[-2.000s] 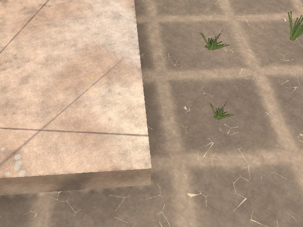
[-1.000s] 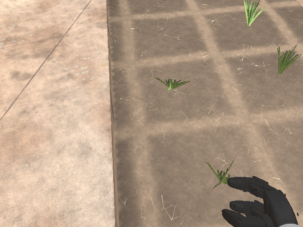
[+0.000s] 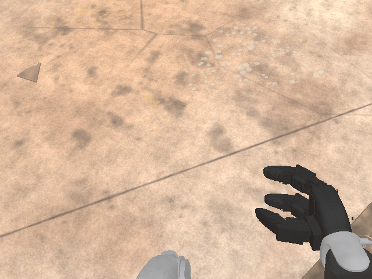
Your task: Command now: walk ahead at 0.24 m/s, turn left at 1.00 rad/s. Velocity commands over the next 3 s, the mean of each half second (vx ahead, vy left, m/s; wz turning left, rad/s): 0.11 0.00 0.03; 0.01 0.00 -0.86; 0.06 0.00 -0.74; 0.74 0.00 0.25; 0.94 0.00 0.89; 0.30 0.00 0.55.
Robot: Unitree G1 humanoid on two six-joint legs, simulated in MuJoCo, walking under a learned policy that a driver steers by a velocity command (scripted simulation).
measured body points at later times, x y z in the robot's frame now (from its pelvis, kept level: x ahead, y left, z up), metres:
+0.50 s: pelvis +0.25 -0.06 +0.17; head +0.28 -0.06 +0.61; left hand +0.45 +0.16 +0.08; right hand +0.36 -0.33 +0.05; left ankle +0.17 +0.03 -0.56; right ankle +0.40 -0.16 -0.54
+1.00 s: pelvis +0.36 -0.05 +0.18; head +0.39 -0.09 +0.63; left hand +0.65 +0.10 +0.12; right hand +0.42 -0.36 +0.08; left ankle +0.49 +0.06 -0.52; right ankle +0.39 -0.16 -0.56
